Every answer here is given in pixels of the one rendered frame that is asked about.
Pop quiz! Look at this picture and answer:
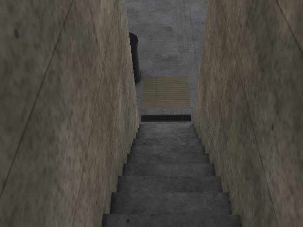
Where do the stairs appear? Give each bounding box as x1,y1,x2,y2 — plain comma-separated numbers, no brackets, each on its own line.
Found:
101,123,242,227

